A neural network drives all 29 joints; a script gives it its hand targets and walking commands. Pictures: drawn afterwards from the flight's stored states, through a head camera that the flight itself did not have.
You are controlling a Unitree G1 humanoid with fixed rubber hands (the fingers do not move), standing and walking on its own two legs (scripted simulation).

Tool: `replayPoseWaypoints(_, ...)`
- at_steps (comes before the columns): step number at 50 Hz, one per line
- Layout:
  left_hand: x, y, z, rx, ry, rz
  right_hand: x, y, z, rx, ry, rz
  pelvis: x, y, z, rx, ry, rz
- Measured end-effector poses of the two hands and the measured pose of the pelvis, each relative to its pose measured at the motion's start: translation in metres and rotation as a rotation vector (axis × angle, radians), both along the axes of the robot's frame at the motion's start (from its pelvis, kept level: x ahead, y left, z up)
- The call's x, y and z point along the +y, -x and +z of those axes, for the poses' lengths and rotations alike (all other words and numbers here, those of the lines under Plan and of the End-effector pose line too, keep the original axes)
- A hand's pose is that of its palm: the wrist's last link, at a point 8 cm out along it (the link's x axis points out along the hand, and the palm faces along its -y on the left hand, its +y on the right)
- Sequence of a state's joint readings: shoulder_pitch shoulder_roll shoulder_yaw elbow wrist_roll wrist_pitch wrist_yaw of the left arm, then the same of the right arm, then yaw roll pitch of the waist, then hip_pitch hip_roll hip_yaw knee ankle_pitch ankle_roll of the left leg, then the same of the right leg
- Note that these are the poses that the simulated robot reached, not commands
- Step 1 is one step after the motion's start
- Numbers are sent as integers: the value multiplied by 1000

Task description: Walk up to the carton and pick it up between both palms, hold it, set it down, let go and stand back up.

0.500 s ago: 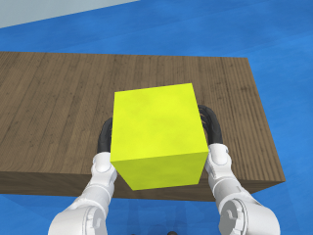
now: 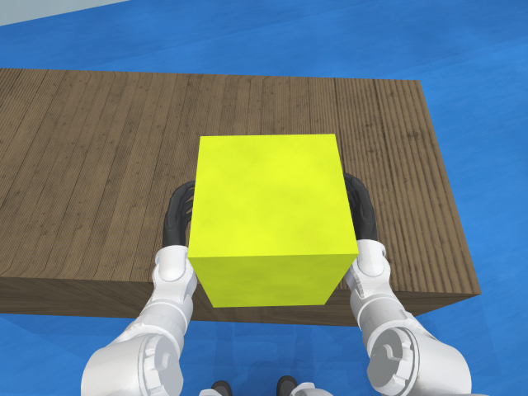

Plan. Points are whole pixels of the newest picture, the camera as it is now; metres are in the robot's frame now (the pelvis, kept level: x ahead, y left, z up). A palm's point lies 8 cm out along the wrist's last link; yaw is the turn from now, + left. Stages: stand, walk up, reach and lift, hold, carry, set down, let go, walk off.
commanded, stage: set down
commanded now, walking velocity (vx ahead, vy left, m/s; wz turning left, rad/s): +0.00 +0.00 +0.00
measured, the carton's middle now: (268, 228) +0.39 -0.02 -0.06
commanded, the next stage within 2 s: none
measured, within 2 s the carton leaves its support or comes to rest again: neither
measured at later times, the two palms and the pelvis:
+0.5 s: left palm (175, 227) +0.39 +0.14 -0.04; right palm (355, 229) +0.37 -0.17 -0.04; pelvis -0.01 +0.01 -0.02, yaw -2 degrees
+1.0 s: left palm (154, 224) +0.41 +0.18 -0.06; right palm (384, 219) +0.39 -0.23 -0.05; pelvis -0.01 +0.01 -0.05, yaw -2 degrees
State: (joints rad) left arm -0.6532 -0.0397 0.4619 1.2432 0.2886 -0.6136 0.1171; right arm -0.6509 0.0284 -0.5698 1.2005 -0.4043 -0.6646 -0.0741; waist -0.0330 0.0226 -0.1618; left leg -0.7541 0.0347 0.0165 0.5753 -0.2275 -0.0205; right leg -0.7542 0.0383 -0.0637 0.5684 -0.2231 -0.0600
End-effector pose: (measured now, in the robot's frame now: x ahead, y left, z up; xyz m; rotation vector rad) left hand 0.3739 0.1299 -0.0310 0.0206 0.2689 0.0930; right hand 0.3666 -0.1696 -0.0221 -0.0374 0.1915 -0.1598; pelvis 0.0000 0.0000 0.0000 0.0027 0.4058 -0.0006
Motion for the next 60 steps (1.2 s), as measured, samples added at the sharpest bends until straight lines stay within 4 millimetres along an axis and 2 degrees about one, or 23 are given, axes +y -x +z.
replayPoseWaypoints(17,1,-7,-5,-26,-17,-13,1,1,0,9,18,-8,4,9,-9,-3,-4,-9)
replayPoseWaypoints(22,4,-12,-11,44,-17,-4,2,-1,-14,97,-14,-7,7,9,-10,6,-6,-28)
replayPoseWaypoints(26,8,-22,-11,46,-4,13,3,-8,-24,121,-24,-1,11,8,-18,42,2,-37)
replayPoseWaypoints(30,12,-31,-7,11,-9,1,2,-19,-24,85,-30,6,14,7,-27,69,16,-33)
replayPoseWaypoints(36,23,-34,-12,27,-26,-18,-14,-28,-26,96,-12,-10,16,7,-35,72,25,-24)
replayPoseWaypoints(43,40,-28,-32,32,-28,-4,-42,-24,-35,109,23,-36,14,7,-43,99,28,-19)
replayPoseWaypoints(47,46,-28,-34,0,-22,4,-52,-24,-36,82,19,-34,14,8,-47,123,28,-21)
replayPoseWaypoints(51,47,-33,-23,-35,-17,-1,-57,-26,-29,51,-2,-25,13,9,-46,129,26,-25)
replayPoseWaypoints(54,46,-38,-5,-54,-12,-9,-59,-28,-16,26,-24,-19,12,9,-41,117,24,-30)
replayPoseWaypoints(57,43,-43,21,-69,-4,-18,-61,-32,6,-3,-41,-12,11,8,-33,92,20,-35)
replayPoseWaypoints(60,39,-48,52,-82,5,-26,-62,-37,37,-34,-48,-1,10,7,-22,51,16,-39)
